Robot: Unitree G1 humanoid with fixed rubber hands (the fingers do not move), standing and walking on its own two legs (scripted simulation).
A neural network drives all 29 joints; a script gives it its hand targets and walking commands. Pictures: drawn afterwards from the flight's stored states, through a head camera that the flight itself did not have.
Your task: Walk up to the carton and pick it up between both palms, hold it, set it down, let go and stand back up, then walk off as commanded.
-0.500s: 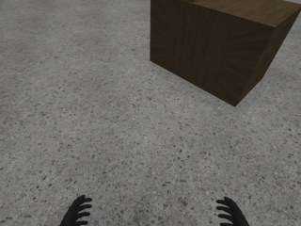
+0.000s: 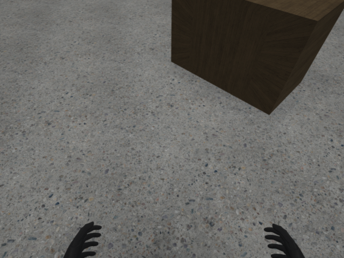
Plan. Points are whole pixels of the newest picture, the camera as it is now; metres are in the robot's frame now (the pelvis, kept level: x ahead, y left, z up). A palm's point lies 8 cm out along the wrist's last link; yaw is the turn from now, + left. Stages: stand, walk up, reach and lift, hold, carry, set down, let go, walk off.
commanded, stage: stand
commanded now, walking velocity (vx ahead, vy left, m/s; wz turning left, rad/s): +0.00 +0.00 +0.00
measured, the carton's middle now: out of the picture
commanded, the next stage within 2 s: none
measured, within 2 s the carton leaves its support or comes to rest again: neither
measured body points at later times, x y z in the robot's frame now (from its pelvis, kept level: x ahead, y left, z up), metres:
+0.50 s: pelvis -0.01 +0.00 +0.00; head +0.00 +0.00 +0.45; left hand +0.15 +0.24 -0.09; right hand +0.15 -0.28 -0.08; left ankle +0.01 +0.12 -0.72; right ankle +0.01 -0.12 -0.72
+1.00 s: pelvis -0.01 +0.00 +0.00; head +0.00 +0.00 +0.45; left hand +0.15 +0.25 -0.08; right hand +0.15 -0.28 -0.08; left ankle +0.01 +0.12 -0.72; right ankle +0.01 -0.12 -0.72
